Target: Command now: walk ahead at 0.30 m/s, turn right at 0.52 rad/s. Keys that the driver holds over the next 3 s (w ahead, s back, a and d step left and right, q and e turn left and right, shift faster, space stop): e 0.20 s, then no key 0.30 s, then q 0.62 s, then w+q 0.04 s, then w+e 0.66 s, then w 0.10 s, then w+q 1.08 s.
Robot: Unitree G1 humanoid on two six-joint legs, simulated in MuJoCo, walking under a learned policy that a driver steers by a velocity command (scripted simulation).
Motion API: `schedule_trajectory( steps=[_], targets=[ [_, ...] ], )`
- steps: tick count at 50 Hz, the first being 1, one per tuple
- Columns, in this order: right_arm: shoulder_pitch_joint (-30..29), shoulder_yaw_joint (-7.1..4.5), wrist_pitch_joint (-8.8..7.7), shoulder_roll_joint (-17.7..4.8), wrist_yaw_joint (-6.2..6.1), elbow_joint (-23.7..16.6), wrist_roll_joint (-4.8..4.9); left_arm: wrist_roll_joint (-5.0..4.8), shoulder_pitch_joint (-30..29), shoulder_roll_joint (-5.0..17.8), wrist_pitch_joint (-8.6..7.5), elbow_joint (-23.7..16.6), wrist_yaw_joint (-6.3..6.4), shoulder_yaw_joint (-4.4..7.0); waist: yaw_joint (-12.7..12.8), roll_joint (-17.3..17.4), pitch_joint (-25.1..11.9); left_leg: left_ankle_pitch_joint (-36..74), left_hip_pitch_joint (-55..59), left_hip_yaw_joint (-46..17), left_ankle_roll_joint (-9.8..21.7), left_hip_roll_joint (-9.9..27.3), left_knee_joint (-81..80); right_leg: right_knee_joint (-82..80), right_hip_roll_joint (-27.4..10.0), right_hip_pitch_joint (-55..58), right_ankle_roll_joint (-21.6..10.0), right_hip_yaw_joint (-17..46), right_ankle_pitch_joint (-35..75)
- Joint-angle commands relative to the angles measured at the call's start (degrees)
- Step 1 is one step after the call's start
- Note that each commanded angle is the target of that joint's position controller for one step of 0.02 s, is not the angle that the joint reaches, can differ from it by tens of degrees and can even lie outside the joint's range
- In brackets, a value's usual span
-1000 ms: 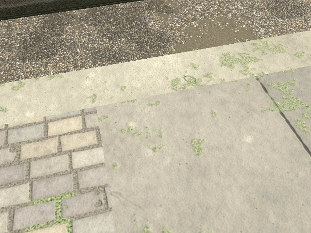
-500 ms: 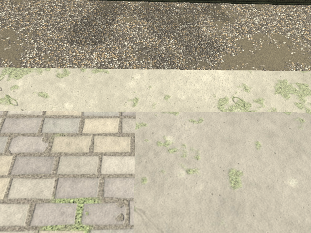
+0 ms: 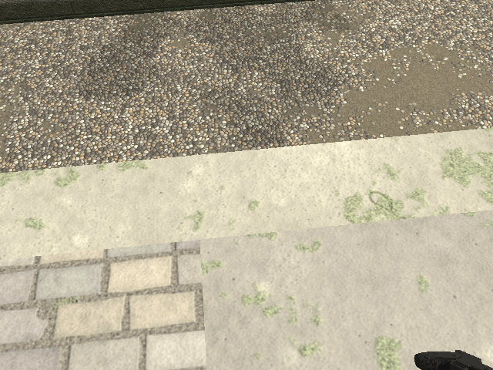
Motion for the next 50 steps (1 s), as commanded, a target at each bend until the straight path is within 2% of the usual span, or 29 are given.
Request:
schedule_trajectory(
  steps=[1,3,4,5,6,7,8,9,11,14,20,23,24,25,26,27,28,29,31,34,40,43,44,45,46,47,48,49,50],
  targets=[
    [0.01,-1.34,-1.52,-5.45,-0.84,-3.56,0.37,0.48,1.11,9.92,0.31,-2.90,1.12,2.45,-2.51,-6.62,-3.31,-1.30,11.23,1.57,1.34,-5.19,-4.95,6.78,-11.83,-2.37,-2.28,9.48,42.08],
    [9.51,-2.22,-2.68,-8.16,-1.95,-0.94,0.03,-0.35,-2.75,10.85,-0.08,-4.25,1.07,2.77,-7.79,-5.33,-6.83,5.16,24.71,0.71,3.57,-4.06,-13.42,18.21,-8.25,-4.77,0.50,9.06,41.79],
    [16.88,-3.00,-3.43,-11.81,-2.77,-0.26,-0.89,-1.37,-2.79,7.98,-0.64,-6.33,0.77,2.03,-9.99,-0.85,-13.92,16.61,38.91,-7.34,6.18,7.26,-11.34,31.19,-5.74,-12.13,2.14,6.80,25.44],
    [17.90,-3.94,-2.54,-15.98,-2.68,-1.26,-1.17,-3.43,7.15,2.36,-0.15,-6.97,1.60,1.06,-6.17,12.23,-23.92,44.06,53.55,-24.42,14.63,27.14,-6.14,48.79,2.40,-24.66,3.41,-1.61,-22.69],
    [17.10,-4.19,-1.19,-13.01,-2.41,-1.39,0.91,-0.82,8.24,8.65,1.00,-5.47,2.26,1.99,-6.01,7.85,-26.13,41.02,48.74,-28.93,17.42,26.15,-7.20,54.73,-1.38,-26.89,3.07,-3.20,-21.25],
    [13.64,-2.84,-0.85,-7.91,-2.49,-2.24,1.06,0.18,3.79,9.48,1.83,-5.11,1.94,2.56,-5.46,3.06,-18.53,34.45,41.46,-21.43,16.00,21.80,-9.63,55.83,-3.30,-27.65,3.73,-2.91,-16.36],
    [10.36,-1.89,-0.61,-4.99,-2.59,-2.38,0.82,0.58,0.26,8.47,2.40,-5.74,1.30,2.46,-4.92,2.02,-12.67,30.56,35.54,-14.60,13.90,17.95,-12.13,54.01,-4.84,-28.32,4.65,-3.90,-13.32],
    [9.02,-1.61,-0.42,-4.43,-2.84,-2.41,0.64,0.82,-1.51,7.63,3.22,-6.20,0.56,2.45,-4.51,4.17,-9.74,28.44,31.80,-10.17,12.80,15.41,-14.05,52.95,-6.13,-28.14,5.51,-4.24,-11.37],
    [8.98,-1.95,-0.42,-5.51,-2.89,-1.51,0.72,1.13,-1.30,6.14,4.85,-6.31,-0.59,2.20,-3.62,6.72,-7.38,28.43,25.44,-4.77,13.15,12.65,-16.58,52.13,-5.82,-24.91,6.68,-5.59,-8.64],
    [9.65,-2.38,-0.96,-6.28,-2.53,-0.36,0.34,0.92,-2.46,5.03,5.49,-7.03,-0.83,1.77,-2.72,5.18,-8.76,28.55,23.91,-2.27,14.96,13.02,-17.41,48.29,-5.06,-23.64,6.71,-5.33,-7.16],
    [9.80,-2.94,0.47,-7.68,-1.78,1.43,0.25,0.96,-9.40,3.70,6.34,-9.01,-1.13,-0.12,-4.25,8.25,-7.73,9.43,19.44,0.67,14.25,11.49,-18.88,28.46,-6.35,-15.89,5.48,-8.77,-4.72],
    [10.90,-3.40,1.93,-9.07,-1.44,2.52,0.63,1.00,-10.00,3.91,5.88,-8.95,-0.69,-0.66,-4.35,7.28,-6.91,1.07,18.26,-0.57,13.40,11.46,-16.50,17.30,-5.76,-10.18,4.29,-10.87,-3.08],
    [10.73,-3.29,2.39,-8.85,-1.45,2.74,1.00,1.23,-8.85,3.74,5.35,-8.39,-0.50,-0.84,-3.34,5.81,-6.20,-1.37,15.60,-0.26,11.63,10.87,-14.67,9.86,-5.65,-5.39,3.42,-10.99,0.94],
    [12.84,-3.05,2.69,-7.68,-1.37,3.49,0.67,1.51,-9.18,4.62,4.66,-8.44,-0.25,-0.99,-3.49,2.35,-5.21,-5.64,12.90,0.43,8.27,9.44,-12.76,2.23,-7.93,-1.99,2.68,-6.86,4.22],
    [16.17,-1.68,2.72,-2.23,-0.69,2.82,0.37,2.55,-9.31,7.45,3.90,-9.16,0.33,-1.03,-5.58,-10.62,-7.04,-17.51,9.39,4.91,4.17,4.22,-2.93,-5.95,-22.44,1.86,0.86,9.92,5.11],
    [16.88,-0.95,3.46,-0.50,-1.26,3.16,1.44,1.69,-13.08,9.23,3.67,-9.40,1.12,-0.91,-6.08,-16.46,-3.53,-27.71,13.05,5.56,2.78,-1.17,-2.23,-7.33,-28.95,-11.74,-5.38,13.30,7.68],
    [14.94,-1.69,4.28,-3.81,-1.41,4.14,1.76,1.85,-15.06,6.12,3.21,-9.15,1.31,-1.50,-5.45,-11.73,-0.93,-25.23,17.86,2.11,2.57,0.06,1.35,-7.59,-25.66,-16.57,-6.15,9.52,4.22],
    [14.39,-2.16,4.44,-4.24,-1.16,4.30,2.05,1.84,-18.03,5.00,2.84,-8.89,1.65,-2.05,-6.88,-11.68,0.13,-22.66,17.82,2.16,2.94,-1.30,2.01,-6.99,-22.85,-16.47,-4.98,5.54,5.41],
    [15.22,-3.29,4.28,-6.30,-1.22,5.44,1.27,1.23,-18.03,6.24,2.47,-8.34,2.61,-1.67,-6.83,-11.75,-0.99,-21.18,15.37,2.59,3.00,-2.79,6.46,-3.33,-20.26,-10.84,-4.17,0.07,18.93],
    [16.49,-3.57,4.04,-4.90,-1.57,6.00,1.23,0.18,-14.40,6.80,2.75,-6.97,3.06,-0.94,-5.62,-8.01,-4.66,-25.78,11.92,2.88,2.07,-3.37,12.48,2.00,-22.41,-2.67,-6.70,-2.14,35.53],
    [14.05,-3.59,4.97,-3.32,-1.30,4.18,1.79,1.02,-14.70,7.31,3.87,-5.94,3.06,0.55,-4.09,-10.31,-5.33,-26.06,13.83,5.53,2.11,-3.29,7.12,4.10,-24.05,-2.37,-7.41,-3.31,30.55],
    [16.47,-3.57,4.67,-2.63,-0.75,4.25,1.80,0.80,-16.82,8.54,4.36,-5.92,2.85,1.37,-6.37,-9.53,-6.16,-18.66,20.80,7.48,3.98,-4.28,-3.96,8.03,-23.51,-5.69,-4.69,-5.71,25.88],
    [17.04,-3.68,4.23,-3.41,-0.68,4.19,1.48,0.79,-16.64,8.73,4.52,-5.62,2.74,1.65,-7.31,-7.38,-5.59,-11.75,24.62,5.45,5.04,-4.01,-11.56,11.16,-22.15,-9.26,-1.58,-7.63,18.92],
    [17.39,-4.66,3.57,-7.87,-0.93,3.72,0.36,0.91,-15.37,6.87,4.73,-5.98,2.39,1.47,-6.78,3.00,-4.74,-8.44,28.67,-7.87,7.21,3.74,-19.77,21.83,-17.32,-17.00,2.85,-12.39,6.44],
    [18.71,-6.85,3.34,-16.68,-0.88,3.16,0.62,0.53,-19.17,3.30,5.00,-9.81,2.85,0.36,-7.54,15.90,-1.03,12.52,29.02,-27.36,14.74,18.09,-21.52,29.70,-5.62,-31.21,6.58,-15.88,-16.85],
    [22.49,-6.87,3.49,-15.12,-1.18,4.47,0.26,1.27,-21.52,4.43,5.47,-9.90,3.28,0.39,-9.57,9.85,-1.59,15.16,27.74,-27.36,19.61,19.16,-20.96,39.63,-7.29,-30.78,6.08,-8.53,-19.66],
    [19.47,-6.16,3.70,-11.92,-1.54,4.11,0.88,0.53,-19.96,4.98,5.62,-8.90,2.90,0.64,-7.15,4.72,-0.81,11.48,26.68,-21.59,19.41,15.41,-20.15,43.06,-8.39,-30.69,5.82,-6.75,-14.83],
    [14.48,-5.64,4.11,-10.05,-1.79,2.92,1.23,0.02,-18.52,5.69,5.28,-7.82,2.44,0.89,-5.11,2.62,0.14,6.91,25.79,-17.43,16.77,11.13,-20.17,42.50,-9.03,-30.47,5.66,-6.12,-9.84],
    [11.63,-5.41,4.24,-9.26,-1.98,1.85,1.57,0.60,-17.83,6.73,4.97,-7.40,2.10,1.24,-4.32,3.76,-0.28,6.89,27.17,-15.68,15.00,8.69,-19.85,42.43,-8.92,-31.12,5.69,-6.22,-6.80]
  ],
)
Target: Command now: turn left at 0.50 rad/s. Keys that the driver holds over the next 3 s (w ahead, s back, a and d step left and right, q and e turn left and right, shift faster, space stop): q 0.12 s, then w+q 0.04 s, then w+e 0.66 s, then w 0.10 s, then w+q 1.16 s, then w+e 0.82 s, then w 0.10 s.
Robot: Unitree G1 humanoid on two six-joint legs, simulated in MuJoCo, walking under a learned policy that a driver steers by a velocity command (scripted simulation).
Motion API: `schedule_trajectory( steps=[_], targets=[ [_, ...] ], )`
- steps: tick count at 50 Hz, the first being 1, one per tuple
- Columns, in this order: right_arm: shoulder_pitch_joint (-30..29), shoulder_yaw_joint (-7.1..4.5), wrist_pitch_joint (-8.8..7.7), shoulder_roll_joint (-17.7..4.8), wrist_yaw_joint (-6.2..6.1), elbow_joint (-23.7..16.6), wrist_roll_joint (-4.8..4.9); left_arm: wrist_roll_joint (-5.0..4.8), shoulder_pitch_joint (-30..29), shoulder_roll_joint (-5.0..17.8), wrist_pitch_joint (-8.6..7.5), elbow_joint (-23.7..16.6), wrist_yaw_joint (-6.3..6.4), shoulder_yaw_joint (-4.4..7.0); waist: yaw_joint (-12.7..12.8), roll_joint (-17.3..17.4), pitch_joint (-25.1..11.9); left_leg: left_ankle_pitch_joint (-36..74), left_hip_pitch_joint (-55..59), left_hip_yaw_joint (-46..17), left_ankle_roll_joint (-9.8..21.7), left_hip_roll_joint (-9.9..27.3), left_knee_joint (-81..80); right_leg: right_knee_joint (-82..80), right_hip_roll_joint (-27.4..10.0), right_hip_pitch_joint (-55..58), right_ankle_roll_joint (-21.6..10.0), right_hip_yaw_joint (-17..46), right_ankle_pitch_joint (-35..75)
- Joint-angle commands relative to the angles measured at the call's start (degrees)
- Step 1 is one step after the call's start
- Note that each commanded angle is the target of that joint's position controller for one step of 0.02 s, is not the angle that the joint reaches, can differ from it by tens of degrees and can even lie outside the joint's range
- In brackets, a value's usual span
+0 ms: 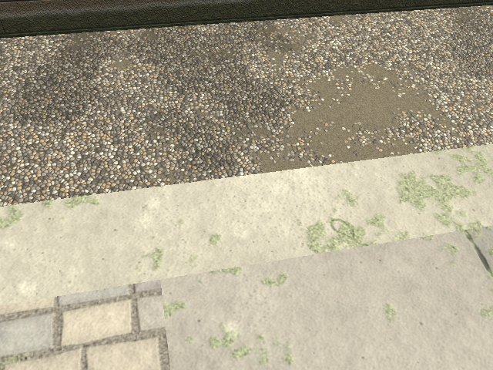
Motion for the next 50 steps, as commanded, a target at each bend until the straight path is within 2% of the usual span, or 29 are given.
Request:
schedule_trajectory(
  steps=[1,3,6,9,10,12,16,19,21,22,23,24,25,26,27,28,30,32,36,39,41,43,44,45,46,47,48,49,50],
  targets=[
    [-3.05,-2.03,-0.20,-8.20,-0.72,-4.47,0.63,0.72,-0.63,5.41,-1.13,-3.31,-0.84,1.21,1.28,8.04,-2.30,24.69,6.08,-16.59,7.81,13.24,-12.37,7.74,-0.54,-8.19,0.45,3.75,4.58],
    [-1.05,-2.24,-0.36,-8.57,-0.42,-4.25,0.85,0.62,0.23,4.76,-1.08,-3.23,-1.27,1.10,0.70,6.56,-4.57,27.18,8.30,-16.39,7.97,12.73,-11.47,8.06,0.00,-7.97,1.41,3.61,5.78],
    [1.44,-2.69,-0.44,-9.60,-0.55,-3.69,0.68,0.26,-1.24,4.41,-0.88,-4.23,-0.96,0.83,-0.75,7.47,-3.92,24.32,10.46,-18.69,8.31,12.55,-11.18,3.61,-0.04,-9.78,2.38,4.08,5.66],
    [3.18,-2.70,-0.33,-9.50,-0.46,-3.31,0.00,0.93,-1.87,5.44,-1.17,-4.58,-1.58,0.82,-2.21,9.53,-4.08,-5.06,10.39,-23.31,9.56,12.08,-16.43,-1.96,-0.29,-9.81,2.60,3.62,5.42],
    [3.18,-2.45,-0.50,-9.00,-0.40,-3.21,-0.32,1.06,-1.96,5.38,-1.41,-4.42,-1.91,0.74,-2.59,10.30,-3.31,-9.90,9.75,-24.07,9.67,12.33,-17.96,-3.93,-0.44,-9.27,2.48,2.97,5.48],
    [3.76,-1.95,-1.16,-8.30,-0.38,-2.19,-0.79,1.20,-2.31,4.35,-2.29,-4.10,-2.45,0.26,-3.06,9.94,-2.00,-11.19,8.34,-23.60,9.54,12.65,-19.34,-8.10,-0.81,-6.72,1.88,1.98,5.89],
    [4.15,-1.98,-2.68,-9.94,-0.27,-0.71,-1.09,0.85,-2.91,4.32,-3.66,-3.92,-3.13,-0.20,-3.53,8.71,-0.26,-13.33,6.45,-22.72,9.57,14.26,-19.99,-13.61,-0.74,-2.63,-0.87,0.87,4.57],
    [2.76,-2.01,-3.56,-10.36,-0.19,-0.36,-1.00,0.27,-1.32,4.19,-4.31,-3.64,-3.50,-0.43,-2.06,7.56,1.42,-15.12,2.30,-21.10,9.13,15.47,-20.24,-18.18,-0.18,3.23,-3.54,0.37,4.31],
    [-0.27,-1.90,-3.83,-10.14,-0.12,-0.62,-0.36,0.17,4.15,2.98,-4.88,-1.62,-3.46,-0.67,1.71,5.42,1.91,-15.41,-4.99,-16.48,7.29,13.84,-17.45,-26.78,1.45,15.23,-5.32,-1.56,8.70],
    [-0.69,-1.48,-3.99,-8.77,-0.15,-0.58,-0.56,0.28,8.68,3.46,-5.35,0.23,-3.20,-0.39,3.63,3.34,1.40,-15.24,-9.63,-13.63,5.88,11.67,-12.91,-29.75,2.59,22.87,-5.84,-0.21,7.39],
    [-2.25,-0.49,-4.43,-5.75,-0.05,-1.44,-1.12,0.53,14.87,5.98,-6.03,1.99,-2.72,0.28,6.14,-3.10,0.62,-11.68,-15.74,-7.52,3.59,7.66,-1.38,-35.88,-3.79,29.99,-7.32,10.71,0.21],
    [-4.42,0.60,-5.21,-2.31,0.50,-4.21,-0.96,0.50,20.33,12.18,-6.44,2.19,-2.46,1.68,7.49,-13.49,-1.58,-11.25,-27.07,2.17,0.12,-0.09,16.77,-45.67,-18.02,36.10,-13.13,36.98,-15.69],
    [-6.34,-0.50,-5.37,-7.09,0.48,-4.74,-2.08,0.12,19.82,12.16,-6.26,3.06,-3.07,1.95,6.17,-7.44,2.66,-13.71,-32.53,-0.66,-0.23,-0.30,23.78,-47.65,-20.91,30.82,-16.87,45.37,-16.60],
    [-6.00,-0.68,-5.58,-7.72,0.91,-4.25,-2.00,-0.11,15.84,10.22,-6.39,1.88,-3.39,1.61,3.48,-2.76,5.03,-8.62,-32.35,-2.97,-0.50,3.15,27.08,-46.13,-18.55,27.94,-16.87,40.24,-13.39],
    [-5.91,-0.53,-5.93,-7.50,1.43,-3.58,-1.57,-0.24,13.49,8.27,-6.76,1.23,-3.50,1.22,2.49,-1.54,4.44,-4.06,-30.87,-3.06,-1.26,4.48,27.17,-45.96,-15.17,26.55,-15.42,34.75,-6.92],
    [-5.98,-0.46,-6.04,-7.25,1.71,-3.33,-1.51,-0.32,12.71,7.51,-6.99,1.02,-3.26,1.06,1.81,-1.94,3.43,-1.05,-29.24,-2.41,-2.18,5.31,26.14,-46.24,-12.41,26.34,-13.95,30.00,0.27],
    [-6.78,-0.08,-5.46,-6.42,2.11,-3.16,-2.44,-0.74,14.38,6.09,-7.46,2.10,-2.72,0.76,1.76,-2.93,1.27,2.82,-27.61,-0.85,-4.21,5.34,25.49,-45.52,-9.10,26.89,-12.83,24.37,14.78],
    [-8.77,0.26,-4.86,-5.57,2.20,-4.00,-2.31,-1.11,16.95,6.22,-7.62,3.22,-2.44,0.97,1.97,-2.53,0.15,4.61,-28.54,0.35,-5.79,5.08,25.05,-44.13,-8.18,27.31,-13.05,21.97,25.54],
    [-17.60,1.09,-4.42,-4.55,2.25,-7.43,-1.65,-0.84,20.86,6.02,-7.18,4.52,-2.05,1.21,4.23,-2.77,1.34,8.49,-29.84,2.13,-7.47,4.35,18.17,-42.97,-6.51,25.45,-12.86,20.52,34.54],
    [-23.07,1.81,-4.63,-3.91,2.46,-9.61,-1.09,-0.54,22.63,6.45,-6.86,4.99,-1.71,1.37,5.91,-3.47,1.75,11.65,-26.77,2.58,-7.08,2.82,10.61,-41.09,-5.99,24.79,-12.27,20.73,39.91],
    [-24.47,1.90,-4.84,-4.54,2.28,-10.75,-0.62,-0.34,22.51,7.18,-6.83,4.92,-1.39,1.57,5.86,-3.99,1.49,13.01,-23.36,2.06,-5.94,2.18,6.72,-39.90,-7.07,25.13,-11.60,22.26,43.48],
    [-19.84,1.73,-5.20,-5.30,1.93,-9.57,-0.70,-0.51,19.56,7.35,-7.01,4.37,-1.17,1.47,3.12,-4.23,0.07,13.70,-13.72,2.14,-3.71,1.30,2.36,-38.06,-7.39,23.78,-9.64,21.16,49.30],
    [-15.07,1.11,-5.39,-6.69,1.38,-7.94,-0.76,-0.42,18.57,7.89,-7.26,4.25,-1.21,1.51,1.13,-4.12,-2.17,11.92,-6.76,2.50,-2.49,-0.10,1.68,-33.81,-7.10,23.64,-8.43,20.45,57.08],
    [-7.77,0.46,-5.66,-7.86,0.70,-5.50,-0.67,-0.53,18.89,8.01,-7.44,4.78,-1.46,1.45,-1.97,-3.29,-5.56,11.65,1.03,2.85,-1.05,-0.88,-0.38,-25.61,-5.75,24.27,-7.26,18.85,62.27],
    [0.40,-0.14,-6.28,-9.31,-0.09,-3.47,-1.10,-0.66,18.24,7.69,-7.76,4.69,-1.78,1.39,-5.89,-2.01,-9.74,12.56,12.28,0.10,0.59,2.67,-1.86,-14.58,-3.53,19.44,-6.34,17.10,56.55],
    [9.78,-1.00,-6.43,-13.39,-1.01,-2.47,-2.24,-0.43,19.69,4.42,-8.19,2.97,-1.95,0.57,-7.75,5.33,-18.28,3.05,23.68,-14.39,2.76,16.14,-1.47,1.48,-0.22,12.68,-6.00,13.26,36.32],
    [9.53,-2.31,-5.71,-17.37,-0.56,-0.75,-2.19,-2.13,28.76,0.71,-7.55,3.68,-2.12,0.13,-2.71,20.94,-22.68,1.88,31.17,-42.02,11.34,27.69,-9.20,18.22,9.16,-1.77,-4.06,8.46,-4.22],
    [5.24,-1.56,-5.24,-11.77,0.23,-1.30,-0.09,0.65,24.88,5.31,-7.24,4.32,-1.87,0.55,-1.96,10.62,-14.82,-4.97,23.47,-44.00,10.85,24.17,-12.06,22.00,5.09,-6.81,-5.40,10.10,-0.70],
    [0.05,-0.63,-5.39,-7.71,0.51,-1.96,0.07,1.03,18.74,5.36,-7.33,3.23,-2.18,0.80,-0.88,6.69,-7.27,-2.26,15.81,-34.28,10.40,21.44,-12.79,21.34,3.27,-7.89,-5.43,9.07,4.55]
  ],
)
Over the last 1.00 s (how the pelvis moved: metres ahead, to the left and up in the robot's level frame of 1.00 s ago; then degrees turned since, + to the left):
0.09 0.04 0.00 -1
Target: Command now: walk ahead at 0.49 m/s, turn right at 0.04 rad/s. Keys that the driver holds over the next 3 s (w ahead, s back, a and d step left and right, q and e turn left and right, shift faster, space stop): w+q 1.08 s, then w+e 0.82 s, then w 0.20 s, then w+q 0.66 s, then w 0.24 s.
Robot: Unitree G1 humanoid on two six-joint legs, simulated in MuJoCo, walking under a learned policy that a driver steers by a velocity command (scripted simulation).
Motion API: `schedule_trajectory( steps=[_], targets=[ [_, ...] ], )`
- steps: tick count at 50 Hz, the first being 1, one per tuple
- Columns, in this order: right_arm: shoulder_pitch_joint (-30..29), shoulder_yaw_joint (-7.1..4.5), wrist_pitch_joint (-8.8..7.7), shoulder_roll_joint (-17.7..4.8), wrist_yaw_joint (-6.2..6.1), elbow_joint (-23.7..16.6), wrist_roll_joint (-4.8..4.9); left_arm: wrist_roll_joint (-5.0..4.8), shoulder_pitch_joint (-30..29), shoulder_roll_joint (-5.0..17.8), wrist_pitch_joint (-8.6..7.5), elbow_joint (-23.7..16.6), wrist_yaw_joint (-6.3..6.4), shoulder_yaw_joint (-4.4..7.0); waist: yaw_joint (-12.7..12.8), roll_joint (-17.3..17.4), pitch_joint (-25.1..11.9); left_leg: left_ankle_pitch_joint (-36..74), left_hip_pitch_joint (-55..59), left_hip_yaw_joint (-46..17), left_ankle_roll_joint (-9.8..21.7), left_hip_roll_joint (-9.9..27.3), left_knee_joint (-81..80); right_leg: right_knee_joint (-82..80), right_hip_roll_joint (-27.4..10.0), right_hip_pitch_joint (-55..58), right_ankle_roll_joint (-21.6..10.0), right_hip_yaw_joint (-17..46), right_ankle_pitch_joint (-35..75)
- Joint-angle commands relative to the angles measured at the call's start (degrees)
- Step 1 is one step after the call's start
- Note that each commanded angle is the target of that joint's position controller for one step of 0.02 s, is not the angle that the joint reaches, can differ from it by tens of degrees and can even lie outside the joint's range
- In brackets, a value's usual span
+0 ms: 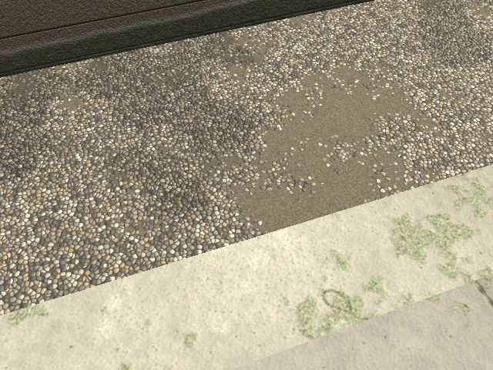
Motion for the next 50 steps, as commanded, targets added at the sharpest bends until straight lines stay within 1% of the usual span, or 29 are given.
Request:
schedule_trajectory(
  steps=[1,2,4,6,8,10,13,16,18,19,20,21,22,23,24,26,27,30,36,38,41,43,44,45,46,47,48,49,50],
  targets=[
    [10.08,-2.39,0.02,-5.44,0.31,1.55,0.58,1.44,-1.48,5.27,-0.99,-4.79,-0.31,0.81,-4.43,2.13,-4.00,-0.03,22.98,-30.37,10.39,18.68,-17.55,15.62,-5.55,-25.60,0.07,-2.36,7.25],
    [10.54,-2.02,-0.38,-4.66,0.31,2.26,0.54,1.75,-3.50,5.01,-0.78,-5.62,-0.59,0.78,-3.62,2.73,-2.84,7.36,20.37,-26.19,9.90,16.33,-17.82,13.53,-7.08,-25.23,0.48,-3.32,7.98],
    [12.91,-1.65,-1.13,-3.93,0.47,4.27,0.86,2.14,-4.03,3.44,-0.06,-6.58,-1.03,0.26,-2.09,4.68,-3.68,17.03,18.11,-22.08,9.75,13.70,-18.19,9.89,-8.06,-23.27,1.94,-4.57,7.47],
    [15.66,-2.03,-1.57,-4.75,0.27,5.68,0.96,2.21,-5.81,2.32,0.39,-7.74,-1.29,-0.27,-1.62,4.48,-3.89,17.81,16.91,-20.29,10.46,12.67,-19.22,5.97,-8.93,-24.19,3.64,-5.93,6.64],
    [17.49,-2.50,-1.09,-6.73,-0.40,6.15,0.97,1.99,-10.84,2.35,0.63,-9.75,-1.20,-0.68,-2.35,4.05,-1.59,14.49,13.92,-19.16,11.02,11.72,-21.76,-0.27,-9.90,-25.55,5.18,-7.40,10.15],
    [18.99,-2.34,-0.40,-6.29,-0.68,6.33,1.14,1.71,-16.99,1.47,0.57,-12.18,-1.15,-1.47,-3.63,4.16,0.36,14.91,11.17,-17.38,10.37,10.09,-22.31,-8.57,-9.82,-24.22,6.43,-8.62,14.32],
    [22.57,-2.61,0.24,-6.62,-0.86,6.90,1.01,0.98,-22.37,1.00,0.22,-14.48,-1.00,-2.18,-5.55,4.19,-1.04,19.50,11.91,-17.06,9.17,9.65,-19.86,-15.63,-8.13,-20.60,6.88,-9.61,20.68],
    [23.41,-3.00,1.29,-7.94,-1.38,6.14,0.49,0.35,-25.53,1.42,-0.14,-16.75,-0.19,-2.38,-6.46,4.09,-2.23,24.24,14.14,-19.27,8.50,10.15,-15.29,-18.99,-6.12,-18.09,6.33,-9.51,18.73],
    [22.67,-3.17,1.99,-8.47,-1.88,5.26,0.57,0.55,-21.49,2.28,-0.57,-16.19,0.35,-2.01,-4.30,5.15,-2.47,25.56,13.96,-21.35,7.07,9.39,-10.19,-23.83,-4.50,-11.82,5.10,-8.75,15.45],
    [20.83,-3.39,2.05,-9.21,-1.96,4.41,1.11,0.89,-16.26,2.66,-0.94,-14.80,0.61,-1.70,-1.30,4.21,-4.18,25.95,12.54,-20.95,5.94,7.70,-5.10,-28.93,-3.68,-4.64,4.20,-9.03,17.54],
    [19.72,-3.45,1.78,-8.79,-1.95,3.20,2.08,1.88,-10.22,5.62,-1.56,-13.58,1.30,-0.88,1.63,0.96,-8.02,22.91,8.14,-19.05,4.09,4.70,5.12,-32.14,-8.38,5.71,1.89,-4.76,19.41],
    [21.02,-2.34,1.22,-3.93,-2.00,0.72,2.40,2.54,-1.35,10.57,-1.78,-13.59,2.11,0.14,3.77,-7.47,-17.42,1.34,1.22,-13.16,1.96,1.39,21.94,-33.54,-24.71,18.59,-1.37,10.19,18.67],
    [27.34,-2.35,1.54,-3.18,-2.08,-0.67,2.11,1.37,-2.85,13.56,-0.44,-13.76,2.10,0.90,-0.58,-13.57,-18.83,-25.55,-10.23,-8.24,0.81,-3.73,30.47,-38.24,-34.04,20.36,-6.81,27.58,17.96],
    [27.10,-3.12,2.76,-6.30,-2.63,0.63,-0.03,0.31,-5.50,9.55,0.28,-14.10,1.80,0.69,-1.36,-7.56,-13.20,-22.71,-13.73,-7.44,0.27,1.54,36.54,-38.57,-32.91,13.54,-8.74,28.11,7.25],
    [22.77,-3.34,3.34,-6.20,-2.16,0.13,-0.72,0.49,-8.38,4.15,0.13,-14.79,1.35,-0.69,-1.44,-3.00,-6.68,-18.54,-14.90,-7.50,-0.27,2.96,38.24,-40.41,-29.01,7.66,-7.78,21.24,3.40],
    [19.43,-3.32,4.44,-4.48,-1.08,-1.55,-0.47,0.71,-10.39,1.91,-0.83,-14.53,1.13,-1.25,-3.10,-6.15,-1.64,-13.10,-14.18,-6.46,-1.28,5.37,36.26,-44.25,-23.42,0.02,-5.07,9.17,8.20],
    [19.39,-3.26,5.26,-3.94,-0.63,-1.97,-0.11,0.81,-9.64,2.20,-1.38,-14.00,1.29,-1.06,-3.78,-6.89,-0.98,-11.15,-13.16,-6.42,-1.68,5.60,35.88,-44.77,-22.28,-1.57,-4.59,6.00,13.01],
    [16.09,-3.26,5.97,-3.12,0.02,-4.57,0.31,0.72,-5.81,3.61,-2.18,-12.63,1.08,-0.31,-4.22,-4.08,-2.50,-6.62,-14.08,-6.27,-2.07,4.93,34.97,-43.39,-21.81,-0.60,-4.87,-1.04,28.80],
    [6.47,-2.19,6.46,-1.18,-0.10,-9.92,-0.61,-0.52,-2.51,5.22,-1.77,-11.78,1.12,-0.28,-4.03,-4.82,0.06,6.36,-16.60,-4.47,-1.90,5.49,24.21,-41.19,-21.96,-2.99,-4.07,-9.39,30.42],
    [2.85,-1.90,6.61,-0.94,0.34,-11.19,-0.49,-0.69,-0.95,5.30,-1.19,-11.36,0.99,-0.11,-2.57,-4.74,0.44,7.28,-14.45,-1.06,-0.39,4.71,18.06,-37.57,-21.31,-3.64,-3.35,-13.02,33.35],
    [0.49,-1.37,6.77,-0.33,0.82,-12.97,0.42,0.30,0.39,7.83,0.45,-12.30,1.36,0.42,-1.60,-6.15,-1.04,-1.84,-9.18,3.32,1.44,3.40,13.60,-33.69,-23.13,-3.21,-2.35,-14.54,34.97],
    [1.45,-1.80,6.51,-1.42,0.57,-13.32,0.85,0.68,0.43,9.66,1.22,-12.91,1.68,0.97,-2.08,-7.13,-2.62,-9.25,-3.84,5.03,3.18,1.30,9.77,-28.97,-23.57,-1.69,-1.11,-15.95,42.55],
    [5.38,-2.31,6.10,-2.15,0.36,-12.20,1.02,0.68,0.24,10.61,1.56,-13.12,1.81,1.28,-3.75,-7.06,-4.99,-10.93,1.75,5.30,4.10,-0.52,7.26,-22.50,-23.06,-1.02,-0.21,-17.43,48.94],
    [14.63,-3.08,5.26,-2.96,-0.08,-9.07,0.87,0.19,-1.00,11.05,2.04,-13.57,1.72,1.42,-8.43,-4.02,-9.58,-6.68,14.15,4.54,5.40,-2.99,1.43,-9.59,-20.92,-4.38,1.74,-20.26,50.48],
    [22.41,-4.84,4.68,-8.70,-0.99,-7.92,0.40,-0.56,0.21,8.16,1.64,-15.30,1.00,0.72,-11.95,5.65,-15.56,-10.09,28.42,-13.28,8.96,7.43,-4.47,10.89,-17.62,-17.15,4.50,-21.22,31.01],
    [18.77,-6.03,5.10,-15.64,-0.99,-9.48,2.07,-0.38,-3.47,4.04,2.07,-21.35,0.19,-0.56,-8.41,17.97,-20.05,-8.37,38.94,-44.73,15.34,21.27,-15.39,25.62,-5.99,-38.06,8.14,-13.70,-5.47],
    [18.23,-6.34,6.02,-13.70,-1.82,-9.96,2.94,0.60,-11.42,7.88,1.91,-23.55,0.82,-0.03,-12.64,10.33,-18.07,-5.83,35.43,-43.65,17.39,21.48,-16.00,27.25,-7.62,-43.60,8.49,-6.01,0.05],
    [16.54,-5.09,6.49,-10.36,-2.67,-8.46,1.94,-0.58,-13.29,6.96,1.51,-23.99,1.01,-0.39,-10.05,8.05,-11.50,-0.34,29.18,-37.07,16.73,20.99,-14.30,27.70,-9.49,-45.13,8.53,-6.05,3.98],
    [16.01,-3.92,6.66,-6.61,-2.86,-7.42,1.42,-0.38,-11.10,6.39,1.47,-22.70,1.40,-0.68,-6.85,2.90,-7.44,1.60,20.56,-31.52,14.72,18.49,-13.35,24.23,-11.51,-41.60,8.52,-6.37,6.21]
  ],
)
Over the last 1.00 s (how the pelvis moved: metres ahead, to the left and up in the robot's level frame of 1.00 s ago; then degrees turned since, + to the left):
0.32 -0.03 -0.02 -12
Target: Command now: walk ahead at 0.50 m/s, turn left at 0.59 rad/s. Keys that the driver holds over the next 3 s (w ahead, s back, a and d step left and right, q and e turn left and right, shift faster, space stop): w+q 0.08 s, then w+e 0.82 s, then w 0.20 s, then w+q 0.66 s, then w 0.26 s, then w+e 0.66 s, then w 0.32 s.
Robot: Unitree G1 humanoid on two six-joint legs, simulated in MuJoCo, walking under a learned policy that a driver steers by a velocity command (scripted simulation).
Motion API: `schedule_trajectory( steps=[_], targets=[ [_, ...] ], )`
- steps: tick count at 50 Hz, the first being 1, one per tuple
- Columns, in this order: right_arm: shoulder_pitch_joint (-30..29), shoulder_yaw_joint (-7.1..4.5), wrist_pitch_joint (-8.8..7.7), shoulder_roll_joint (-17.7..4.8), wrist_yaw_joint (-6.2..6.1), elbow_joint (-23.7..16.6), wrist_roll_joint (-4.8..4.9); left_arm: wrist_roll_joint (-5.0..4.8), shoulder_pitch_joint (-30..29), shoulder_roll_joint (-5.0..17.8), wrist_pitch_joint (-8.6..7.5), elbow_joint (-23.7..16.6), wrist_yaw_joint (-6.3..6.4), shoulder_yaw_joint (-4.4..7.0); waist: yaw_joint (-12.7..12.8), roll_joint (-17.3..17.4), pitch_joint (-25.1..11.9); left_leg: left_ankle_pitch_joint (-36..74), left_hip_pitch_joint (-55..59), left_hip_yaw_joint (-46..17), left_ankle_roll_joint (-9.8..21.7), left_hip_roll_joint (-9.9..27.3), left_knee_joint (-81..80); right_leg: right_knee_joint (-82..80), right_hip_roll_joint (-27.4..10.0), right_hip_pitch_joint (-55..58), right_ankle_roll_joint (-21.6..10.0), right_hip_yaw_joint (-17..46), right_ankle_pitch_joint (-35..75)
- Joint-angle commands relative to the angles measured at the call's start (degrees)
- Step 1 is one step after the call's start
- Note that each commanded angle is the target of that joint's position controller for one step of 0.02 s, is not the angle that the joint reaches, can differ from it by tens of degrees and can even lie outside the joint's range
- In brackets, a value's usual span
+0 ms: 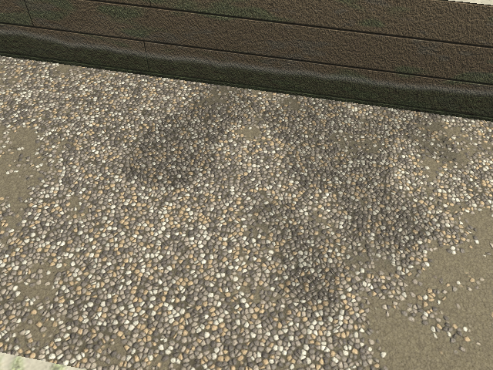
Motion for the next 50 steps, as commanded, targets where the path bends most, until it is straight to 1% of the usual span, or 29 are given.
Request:
schedule_trajectory(
  steps=[1,2,5,7,9,11,14,15,17,18,20,21,22,23,24,25,26,27,30,35,38,39,40,41,42,44,46,48,50],
  targets=[
    [8.29,-2.24,-0.02,-6.81,-1.47,-0.25,-0.54,0.50,-5.58,5.67,-1.09,-8.63,0.90,1.07,-2.53,2.57,-4.25,9.41,17.05,-28.57,9.30,18.32,-21.10,4.01,-1.56,-20.68,0.72,4.24,4.75],
    [6.77,-1.61,-0.65,-5.62,-1.22,-0.34,-0.62,1.24,-4.00,4.74,0.14,-7.86,0.83,1.01,-0.43,3.21,-3.57,12.26,11.74,-25.93,7.80,15.69,-21.29,0.96,-1.86,-16.50,1.04,4.46,4.83],
    [6.40,-1.66,-2.42,-7.48,-0.70,0.71,-0.49,1.59,-2.56,3.11,2.53,-6.11,0.56,0.88,1.68,3.98,-5.25,14.84,7.30,-21.49,6.90,11.65,-22.22,-3.77,0.39,-11.46,1.28,2.94,8.36],
    [8.10,-1.05,-2.76,-6.39,-0.29,1.58,0.50,0.66,-3.92,2.63,3.03,-5.45,0.86,0.76,0.81,4.18,-4.32,17.19,9.18,-20.13,5.48,11.68,-22.73,-9.83,0.14,-11.68,1.10,2.90,10.44],
    [11.71,-1.03,-2.75,-7.11,-0.11,3.00,1.16,0.71,-6.95,2.22,3.37,-5.17,0.32,0.66,-1.40,4.99,-4.33,16.57,11.69,-19.10,2.83,11.20,-23.04,-14.21,0.96,-10.51,-0.25,2.41,12.64],
    [10.19,-0.76,-2.50,-6.68,-0.18,2.07,0.70,-0.22,-11.63,1.26,3.58,-6.54,-0.15,0.29,-2.20,4.69,-1.91,12.14,11.23,-18.06,1.15,11.38,-23.65,-18.16,1.93,-10.14,-0.83,4.03,14.82],
    [10.73,-0.83,-2.28,-7.24,-0.15,1.60,-0.31,-0.26,-12.61,1.79,4.08,-6.31,-0.46,0.41,-3.91,6.48,-0.95,17.05,12.40,-16.06,0.22,12.67,-21.77,-18.74,4.48,-8.09,-1.59,4.64,11.05],
    [8.56,-0.68,-2.28,-6.54,-0.36,1.20,-0.32,0.91,-11.49,2.09,3.69,-5.80,-0.61,0.27,-2.70,4.89,-0.19,29.09,8.81,-12.24,-0.24,12.76,-19.46,-19.58,5.56,-2.85,-2.47,3.31,11.79],
    [9.95,-0.88,-2.60,-8.05,-0.58,1.22,-0.82,0.85,-11.14,1.94,3.54,-6.36,-0.65,0.11,-4.06,6.00,-0.84,34.89,10.81,-10.72,-0.17,13.43,-17.01,-25.62,7.02,1.17,-3.69,0.10,4.11],
    [8.75,-0.71,-2.54,-8.15,-1.01,0.99,-1.32,1.10,-11.64,1.99,3.86,-7.15,-0.14,-0.13,-3.62,5.14,-0.56,43.65,11.89,-10.23,-0.99,13.54,-15.25,-30.50,7.23,3.86,-4.68,0.74,3.13],
    [5.28,-0.73,-1.86,-8.57,-2.04,0.64,-1.03,0.59,-3.32,0.70,3.30,-5.18,0.24,-0.45,0.76,5.07,-4.71,44.56,17.03,-10.03,-1.67,13.85,-6.74,-44.26,5.96,10.85,-8.19,3.21,5.79],
    [3.30,-0.12,-1.51,-7.08,-2.56,-0.03,-1.02,1.34,2.83,0.65,2.44,-4.17,0.66,-0.61,2.20,2.29,-6.66,40.81,12.04,-6.80,-3.88,9.96,3.52,-46.17,2.43,19.28,-12.08,7.74,23.24],
    [4.39,0.68,-1.36,-5.04,-2.32,-3.00,-1.34,0.80,3.08,5.38,1.98,-4.78,0.61,0.48,0.17,-7.26,-10.24,8.62,-3.12,-2.28,-7.36,1.13,16.97,-41.84,-8.19,30.23,-19.03,23.70,46.06],
    [2.18,-0.42,-0.78,-7.94,-2.49,-4.05,-3.18,-1.06,1.99,8.81,2.44,-4.93,-0.35,1.76,1.97,-14.11,-9.72,-19.02,-10.46,-2.45,-8.64,-2.36,24.03,-45.34,-13.52,24.52,-24.77,34.34,57.34],
    [-0.96,-0.57,-0.59,-7.83,-2.43,-4.58,-2.79,-1.17,-0.65,6.71,2.39,-5.94,-0.35,1.19,0.64,-7.52,-6.32,-17.49,-11.38,-6.56,-10.26,-0.68,27.83,-45.01,-12.58,19.50,-24.82,32.01,56.29],
    [-3.07,-0.52,-0.80,-7.85,-2.08,-4.80,-2.33,-1.04,-4.20,4.62,2.26,-7.34,-0.13,0.46,-0.49,-3.62,-5.44,-13.60,-10.44,-6.64,-11.65,-0.03,28.98,-45.81,-10.10,14.86,-22.73,28.39,54.47],
    [-3.42,-0.39,-0.80,-7.57,-1.97,-4.96,-1.97,-0.74,-6.93,3.51,2.24,-8.26,0.16,-0.07,-1.97,-3.00,-5.20,-9.70,-8.34,-6.56,-12.55,1.15,26.31,-47.23,-7.14,11.14,-19.88,25.20,51.73],
    [-4.06,-0.10,-0.02,-6.91,-1.95,-6.06,-2.42,-0.52,-9.23,3.48,1.76,-8.83,0.42,-0.31,-3.13,-5.13,-5.77,-7.32,-5.74,-6.22,-13.45,1.39,23.01,-47.40,-3.88,8.41,-17.86,22.75,52.37],
    [-3.17,1.18,1.80,-3.76,-2.20,-4.97,-3.77,0.65,-11.93,2.14,1.28,-9.59,-0.40,-1.07,-4.05,-3.83,-9.10,-5.73,0.40,-5.20,-13.94,1.77,11.27,-46.40,0.16,9.01,-13.03,19.64,52.95],
    [-8.56,1.78,1.36,-3.64,-1.03,-5.43,-1.91,0.47,-13.43,4.30,3.56,-10.83,-0.49,-0.03,-0.50,-3.55,-9.34,-4.25,5.50,-5.24,-11.41,2.16,-0.84,-50.13,0.76,10.91,-10.89,26.47,26.68],
    [-7.44,2.77,-0.20,-0.39,-0.22,-5.10,-2.19,-0.61,-16.68,4.27,5.03,-11.94,-0.56,0.15,-1.19,-1.65,-8.17,1.24,18.02,-2.84,-8.75,2.71,-11.02,-50.69,1.90,3.82,-10.48,28.53,12.63],
    [-6.44,2.64,-0.56,-0.47,-0.27,-4.90,-2.82,-1.24,-16.99,3.30,5.00,-12.30,-0.59,-0.11,-1.17,0.29,-9.16,2.11,24.92,-3.48,-7.52,4.67,-8.82,-49.59,3.04,-1.31,-9.30,27.14,8.71],
    [-8.46,2.11,-1.00,-2.41,-0.12,-5.58,-3.05,-1.53,-17.21,1.61,4.89,-13.22,-0.96,-0.60,-0.61,6.93,-9.47,1.17,27.02,-6.97,-5.73,7.17,-8.42,-48.75,6.35,-6.27,-7.29,22.00,0.69],
    [-8.55,2.18,-1.13,-2.46,-0.09,-6.40,-3.01,-1.66,-19.24,1.18,4.47,-13.83,-1.13,-0.76,-2.32,9.19,-8.58,-2.12,26.74,-11.59,-3.99,11.19,-12.72,-43.79,8.64,-7.89,-6.16,17.80,0.48],
    [-8.70,1.95,-1.49,-4.45,-0.35,-7.01,-2.62,-1.80,-21.25,1.85,3.95,-14.63,-1.31,-0.37,-2.65,10.69,-6.51,-4.55,22.53,-16.04,-2.37,14.52,-17.09,-39.55,10.32,-6.77,-4.87,14.33,3.20],
    [-9.75,1.90,-1.51,-5.54,-0.72,-7.66,-1.99,-0.45,-21.44,2.67,3.07,-14.90,-1.97,-0.23,-1.43,7.96,-3.65,-5.81,14.27,-18.92,-0.60,17.21,-20.63,-37.73,9.30,-1.39,-4.05,11.17,5.97],
    [-11.54,2.47,-1.46,-4.24,-0.56,-8.29,-1.50,0.01,-19.52,1.19,2.81,-13.92,-2.60,-0.69,0.34,5.92,-3.39,-8.85,8.74,-14.19,-2.85,13.88,-19.85,-39.66,8.78,6.06,-4.50,10.22,7.33],
    [-12.27,3.03,-1.41,-3.09,0.10,-9.14,-1.20,-0.18,-18.00,1.78,2.91,-12.78,-2.48,-0.71,0.98,3.79,-2.91,-13.79,7.84,-9.60,-4.39,10.69,-19.08,-42.26,8.13,7.01,-5.19,12.03,3.91],
    [-12.09,3.68,-1.26,-0.78,0.69,-9.63,-1.10,-0.40,-19.18,2.77,3.24,-12.86,-2.33,-1.08,0.19,-2.63,-2.28,-9.61,11.10,-3.37,-5.90,7.23,-12.81,-48.55,5.64,3.40,-6.07,17.69,-2.40]
  ],
)
Over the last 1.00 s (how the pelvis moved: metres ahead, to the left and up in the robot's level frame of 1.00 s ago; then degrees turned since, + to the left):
0.40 0.09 -0.01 32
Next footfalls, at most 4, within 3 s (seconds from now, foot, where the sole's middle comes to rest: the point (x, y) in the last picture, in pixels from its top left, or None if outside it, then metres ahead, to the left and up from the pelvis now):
0.42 right None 0.20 -0.09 -0.75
0.76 left None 0.22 0.08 -0.75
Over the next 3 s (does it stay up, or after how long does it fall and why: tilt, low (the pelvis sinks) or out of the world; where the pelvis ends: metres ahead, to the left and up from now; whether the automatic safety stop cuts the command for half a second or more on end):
stays up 0.18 -0.02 0.01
